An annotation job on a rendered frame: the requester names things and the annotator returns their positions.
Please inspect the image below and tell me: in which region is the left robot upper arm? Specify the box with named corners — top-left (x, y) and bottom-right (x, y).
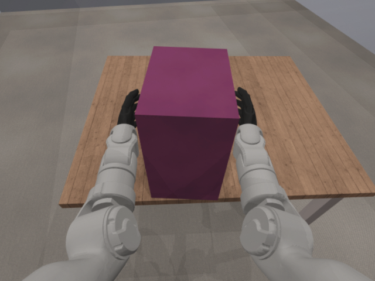
top-left (22, 205), bottom-right (141, 281)

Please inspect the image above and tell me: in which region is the right robot hand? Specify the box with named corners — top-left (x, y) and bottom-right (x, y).
top-left (235, 87), bottom-right (257, 125)

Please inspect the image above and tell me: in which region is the left robot hand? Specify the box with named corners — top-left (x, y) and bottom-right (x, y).
top-left (117, 89), bottom-right (140, 128)

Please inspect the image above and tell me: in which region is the left robot forearm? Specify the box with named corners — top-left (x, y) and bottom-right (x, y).
top-left (66, 124), bottom-right (139, 251)

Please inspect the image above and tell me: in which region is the right robot forearm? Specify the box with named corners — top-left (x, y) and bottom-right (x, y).
top-left (233, 124), bottom-right (302, 218)

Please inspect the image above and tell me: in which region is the right robot upper arm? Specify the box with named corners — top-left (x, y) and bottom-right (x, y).
top-left (240, 205), bottom-right (373, 281)

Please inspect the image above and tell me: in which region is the carton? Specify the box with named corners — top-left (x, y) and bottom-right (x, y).
top-left (135, 46), bottom-right (240, 200)

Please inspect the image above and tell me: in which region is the table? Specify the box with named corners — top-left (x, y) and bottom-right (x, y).
top-left (59, 56), bottom-right (375, 225)

